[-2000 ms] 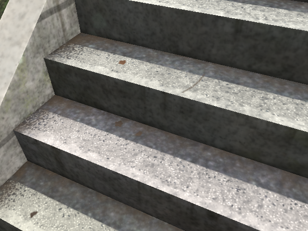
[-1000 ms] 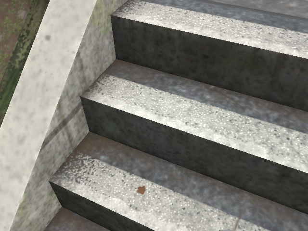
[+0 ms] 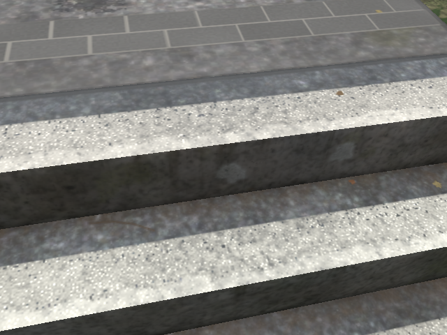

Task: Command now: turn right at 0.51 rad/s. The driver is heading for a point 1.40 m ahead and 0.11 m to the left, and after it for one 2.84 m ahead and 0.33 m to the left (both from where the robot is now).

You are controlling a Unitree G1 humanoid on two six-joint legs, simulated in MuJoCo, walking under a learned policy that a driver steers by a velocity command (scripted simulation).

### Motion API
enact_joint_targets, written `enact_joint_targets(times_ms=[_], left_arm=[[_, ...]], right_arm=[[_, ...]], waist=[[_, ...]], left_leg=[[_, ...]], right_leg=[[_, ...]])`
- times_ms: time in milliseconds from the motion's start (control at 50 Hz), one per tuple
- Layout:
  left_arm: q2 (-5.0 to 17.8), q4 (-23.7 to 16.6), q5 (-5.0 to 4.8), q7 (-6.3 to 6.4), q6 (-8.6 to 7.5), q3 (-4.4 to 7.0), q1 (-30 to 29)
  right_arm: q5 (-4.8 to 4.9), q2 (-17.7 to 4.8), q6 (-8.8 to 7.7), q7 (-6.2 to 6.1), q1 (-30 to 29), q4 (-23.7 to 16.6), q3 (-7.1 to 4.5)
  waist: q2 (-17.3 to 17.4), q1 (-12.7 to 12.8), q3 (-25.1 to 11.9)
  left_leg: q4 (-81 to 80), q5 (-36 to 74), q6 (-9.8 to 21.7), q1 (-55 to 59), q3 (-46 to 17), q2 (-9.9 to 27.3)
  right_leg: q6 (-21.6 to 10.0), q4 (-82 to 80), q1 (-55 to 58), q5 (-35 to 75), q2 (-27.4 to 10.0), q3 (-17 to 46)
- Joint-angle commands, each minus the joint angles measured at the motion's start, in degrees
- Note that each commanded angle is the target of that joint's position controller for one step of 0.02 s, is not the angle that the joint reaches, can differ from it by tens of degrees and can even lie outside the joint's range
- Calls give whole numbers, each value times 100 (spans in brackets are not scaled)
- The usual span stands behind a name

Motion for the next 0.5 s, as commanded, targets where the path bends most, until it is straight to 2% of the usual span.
enact_joint_targets(times_ms=[20,40,60,80,100,120,140,160,180,200,220,240,260,280,300,340,360,380,400,420,440,460,480,500], left_arm=[[49,-594,129,-179,-52,-116,-557],[15,-643,113,-299,0,-155,-648],[-22,-768,49,-405,1,-153,-574],[49,-763,13,-459,2,-154,-408],[117,-707,-57,-444,-51,-121,110],[157,-622,-146,-425,-162,-74,361],[304,-550,-153,-360,-275,13,409],[829,-752,14,-180,-376,161,152],[1289,-978,-207,-132,-383,255,-18],[771,-1026,-261,-152,-376,158,-59],[523,-1000,-281,-202,-357,90,-456],[408,-1159,-300,-222,-309,73,-684],[363,-1218,-329,-206,-274,56,-860],[391,-1251,-314,-169,-231,59,-977],[332,-1384,-272,-131,-207,27,-1077],[105,-1562,-211,-82,-186,-83,-1495],[36,-1612,-231,-102,-142,-128,-1870],[-68,-1580,-269,-194,-109,-167,-2001],[-262,-1394,-310,-317,-58,-216,-1607],[-337,-1116,-288,-453,-7,-221,-1055],[-308,-941,-239,-521,-5,-152,-172],[-112,-808,-170,-479,-59,-89,40],[-12,-855,-107,-405,-127,-94,-249],[-41,-900,-124,-354,-152,-102,-579]], right_arm=[[-6,-858,-93,-73,-619,-393,-309],[57,-970,-130,-76,-770,-368,-345],[0,-1184,-281,-74,-854,-316,-424],[-7,-1195,-358,-46,-1060,-299,-421],[21,-1108,-388,4,-1399,-352,-370],[88,-843,-401,75,-1582,-316,-280],[188,-548,-361,129,-1041,-101,-212],[156,-299,-295,106,76,55,-231],[220,-353,-359,-85,573,-154,-220],[327,-712,-359,-57,-98,-301,-297],[435,-734,-282,-10,-417,-240,-311],[336,-828,-222,-13,-473,-143,-397],[272,-868,-188,-11,-360,-2,-444],[199,-862,-200,8,-286,43,-444],[154,-789,-237,15,-213,96,-437],[139,-569,-243,98,17,233,-380],[161,-489,-234,195,330,353,-375],[239,-450,-250,306,619,428,-378],[298,-437,-255,357,546,471,-342],[322,-390,-262,386,395,452,-278],[418,-600,-279,457,-99,300,-195],[361,-705,-279,491,-445,182,-223],[317,-765,-268,494,-422,216,-275],[308,-690,-260,492,-424,290,-271]], waist=[[788,170,-304],[840,142,-247],[1015,314,-106],[942,455,-111],[810,796,-127],[676,982,-100],[578,778,-346],[-229,161,-653],[-1048,53,-1245],[-858,378,-963],[-602,325,-650],[-411,308,-499],[-389,258,-504],[-170,226,-417],[141,211,-402],[370,3,-336],[361,-258,-281],[326,-400,-180],[345,-266,-23],[162,8,21],[580,749,-194],[569,918,-254],[595,726,-214],[610,621,-118]], left_leg=[[-1205,-10,1108,1108,-1129,1310],[-1165,88,986,682,-808,1090],[-1050,405,856,545,-919,1302],[-871,604,900,461,-961,1433],[-528,713,831,424,-1002,1535],[-109,785,641,236,-922,1518],[408,611,301,218,-675,1224],[1214,-204,-186,-59,-242,682],[1759,-1289,-819,-1160,-469,95],[2144,-1487,-1050,-1514,-950,83],[2660,-1112,-1032,-1531,-1149,245],[2987,-1361,-1049,-1576,-1309,245],[3596,-1560,-1020,-1596,-1585,316],[4181,-1521,-961,-1590,-1795,347],[4244,-1452,-939,-1626,-1852,340],[3399,-986,-886,-1178,-1728,363],[2542,-649,-829,-425,-1549,294],[1436,-77,-814,183,-1353,165],[532,572,-763,348,-1332,149],[208,902,-709,421,-1428,197],[402,1639,-372,289,-1733,274],[457,1501,-106,95,-1726,292],[382,1072,34,-223,-1775,339],[324,1078,27,-231,-1771,338]], right_leg=[[-152,-1725,-3,-291,-419,-667],[-181,-2388,848,-889,-422,-1003],[-281,-2848,1423,-780,-624,-644],[-405,-3253,1776,-349,-559,-685],[-498,-4221,2280,351,-517,-632],[-563,-5332,2931,985,-389,-765],[-766,-5871,3587,1419,-128,-938],[-1487,-5640,4211,4091,-613,-189],[-2649,-5691,5407,4952,-1558,1383],[-2436,-5835,4999,3372,-1599,1761],[-2130,-5894,4391,2431,-1522,1677],[-1940,-6119,4046,1827,-1440,1542],[-1923,-6178,3846,1817,-1558,1600],[-1977,-6228,3524,1715,-1629,1661],[-1957,-6161,3441,1536,-1523,1341],[-1773,-6076,3117,1371,-1201,764],[-1654,-6016,2668,1231,-1025,531],[-1541,-5789,2478,867,-877,277],[-1407,-5686,2559,538,-794,287],[-1194,-5627,2761,18,-757,317],[-838,-5557,3335,-121,-412,-157],[-686,-5453,3636,279,-269,-385],[-646,-5310,3831,500,-233,-520],[-640,-5269,3752,713,-259,-573]])
Keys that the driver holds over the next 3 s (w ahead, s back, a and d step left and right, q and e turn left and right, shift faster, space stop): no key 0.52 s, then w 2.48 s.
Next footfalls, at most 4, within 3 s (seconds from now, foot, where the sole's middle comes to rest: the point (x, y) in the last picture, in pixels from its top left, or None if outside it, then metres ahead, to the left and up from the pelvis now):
0.14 right None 0.10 -0.15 -0.77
0.40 left None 0.08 0.09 -0.77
1.64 left None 0.31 0.13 -0.58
2.28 right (253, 232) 0.62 -0.10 -0.39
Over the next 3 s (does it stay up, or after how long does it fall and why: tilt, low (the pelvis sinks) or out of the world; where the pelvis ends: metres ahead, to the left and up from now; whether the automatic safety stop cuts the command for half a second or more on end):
stays up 0.87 -0.01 0.54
